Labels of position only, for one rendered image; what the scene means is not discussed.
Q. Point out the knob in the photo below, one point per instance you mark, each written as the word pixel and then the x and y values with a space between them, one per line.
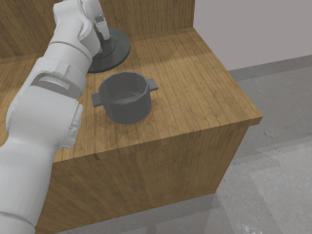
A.
pixel 100 37

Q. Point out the table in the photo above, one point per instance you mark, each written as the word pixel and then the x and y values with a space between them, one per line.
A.
pixel 179 151

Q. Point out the left robot upper arm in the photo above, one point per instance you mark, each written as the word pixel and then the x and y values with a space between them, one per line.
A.
pixel 44 122

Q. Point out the right robot hand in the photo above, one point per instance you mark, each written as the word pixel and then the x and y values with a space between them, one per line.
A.
pixel 250 229

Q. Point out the left robot hand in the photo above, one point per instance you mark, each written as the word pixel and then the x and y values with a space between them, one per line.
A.
pixel 100 20

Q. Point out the lid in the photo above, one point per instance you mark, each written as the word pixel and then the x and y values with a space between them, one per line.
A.
pixel 114 51

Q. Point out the pot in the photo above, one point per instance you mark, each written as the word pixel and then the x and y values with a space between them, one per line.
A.
pixel 125 96

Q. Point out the left robot forearm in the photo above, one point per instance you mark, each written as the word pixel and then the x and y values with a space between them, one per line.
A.
pixel 66 62

